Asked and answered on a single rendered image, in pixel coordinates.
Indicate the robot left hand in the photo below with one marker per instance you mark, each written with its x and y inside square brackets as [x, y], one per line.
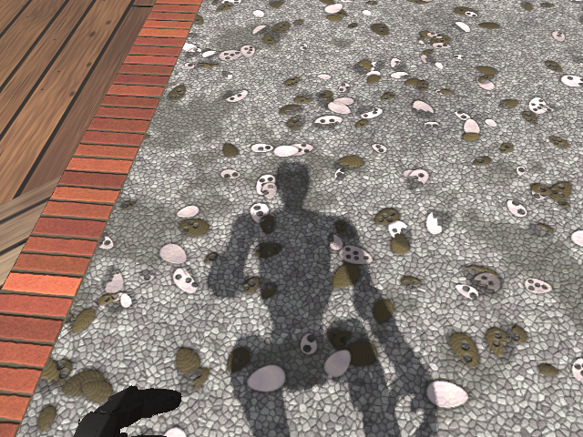
[124, 408]

